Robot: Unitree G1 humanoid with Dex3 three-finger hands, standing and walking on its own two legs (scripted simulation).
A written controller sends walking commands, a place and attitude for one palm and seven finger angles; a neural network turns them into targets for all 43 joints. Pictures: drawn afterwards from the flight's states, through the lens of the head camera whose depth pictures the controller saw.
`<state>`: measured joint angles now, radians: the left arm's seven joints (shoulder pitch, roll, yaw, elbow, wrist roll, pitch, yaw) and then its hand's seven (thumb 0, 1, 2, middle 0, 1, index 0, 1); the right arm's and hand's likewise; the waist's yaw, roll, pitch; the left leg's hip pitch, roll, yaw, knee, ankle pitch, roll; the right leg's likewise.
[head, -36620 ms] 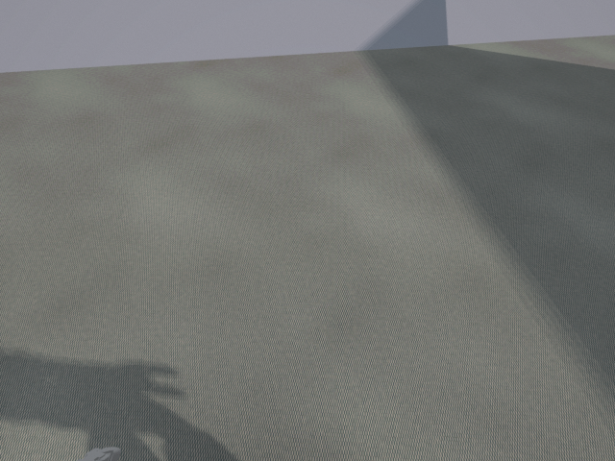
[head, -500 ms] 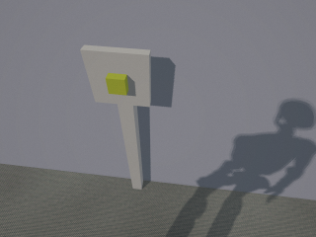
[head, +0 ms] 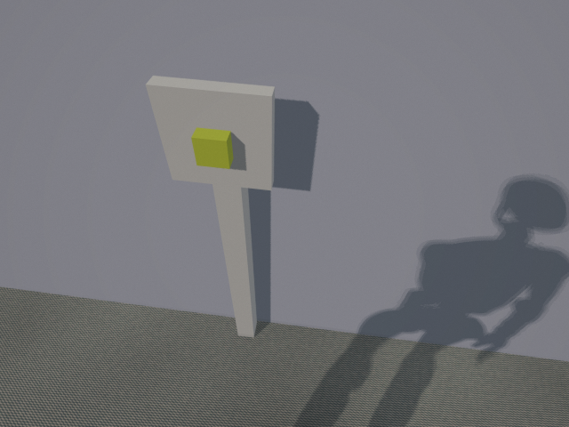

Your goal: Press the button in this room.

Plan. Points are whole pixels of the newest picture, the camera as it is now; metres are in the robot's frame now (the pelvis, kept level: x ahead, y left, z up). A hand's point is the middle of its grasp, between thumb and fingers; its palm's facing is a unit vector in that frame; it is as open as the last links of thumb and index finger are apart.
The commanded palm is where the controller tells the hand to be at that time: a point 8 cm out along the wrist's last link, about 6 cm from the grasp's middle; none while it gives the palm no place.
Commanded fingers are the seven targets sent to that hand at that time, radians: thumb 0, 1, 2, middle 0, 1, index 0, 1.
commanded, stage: look again from close up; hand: left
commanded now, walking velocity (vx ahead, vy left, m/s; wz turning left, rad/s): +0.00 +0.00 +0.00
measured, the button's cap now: (213, 147) +0.52 +0.16 +0.12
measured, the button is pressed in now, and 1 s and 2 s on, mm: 0 0 0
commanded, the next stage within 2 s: raise the hand and make a fist in 0.12 s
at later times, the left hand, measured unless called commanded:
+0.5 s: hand (187, 361) +0.20 +0.15 +0.01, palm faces +0.06 -1.00 +0.01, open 6.4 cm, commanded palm +0.11 +0.22 -0.04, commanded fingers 0.00 0.90 0.90 -0.61 -0.75 -0.61 -0.75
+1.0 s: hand (159, 372) +0.19 +0.18 +0.01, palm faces -0.06 -1.00 -0.04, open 3.3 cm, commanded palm +0.14 +0.24 +0.02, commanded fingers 0.00 0.90 0.90 -1.30 -1.50 -1.30 -1.50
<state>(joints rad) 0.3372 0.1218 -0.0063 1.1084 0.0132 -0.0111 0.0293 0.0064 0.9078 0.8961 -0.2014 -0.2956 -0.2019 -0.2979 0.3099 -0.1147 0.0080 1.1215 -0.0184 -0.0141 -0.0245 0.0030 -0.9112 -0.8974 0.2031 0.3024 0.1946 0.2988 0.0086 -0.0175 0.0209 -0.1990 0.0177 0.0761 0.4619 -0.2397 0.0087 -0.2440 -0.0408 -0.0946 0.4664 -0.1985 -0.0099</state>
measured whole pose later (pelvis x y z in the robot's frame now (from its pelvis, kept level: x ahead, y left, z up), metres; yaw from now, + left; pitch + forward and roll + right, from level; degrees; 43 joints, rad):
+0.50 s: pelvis +0.00 +0.00 -0.03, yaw +1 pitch +5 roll +1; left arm 0.46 0.12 0.03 0.05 -0.19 -0.38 -0.10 0.03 0.94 0.90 -0.36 -0.48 -0.36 -0.48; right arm 0.23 -0.26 -0.06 0.67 0.01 -0.31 -0.02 0.02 -0.92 -0.90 0.20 0.30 0.20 0.30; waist -0.04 0.00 -0.10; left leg -0.49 0.01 0.07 0.79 -0.39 0.01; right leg -0.54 -0.06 -0.07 0.81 -0.36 -0.01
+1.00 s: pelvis +0.01 -0.01 -0.06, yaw +2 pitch +10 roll -2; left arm 0.53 0.25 0.17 -0.18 -0.29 -0.26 -0.35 0.02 0.90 0.90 -1.04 -1.21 -1.04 -1.21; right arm 0.24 -0.15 0.03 0.53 0.04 -0.18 -0.03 0.01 -0.90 -0.90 0.21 0.30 0.20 0.30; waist 0.00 0.03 -0.10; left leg -0.69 0.05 0.00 1.02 -0.50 0.00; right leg -0.69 -0.03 -0.13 0.97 -0.44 -0.03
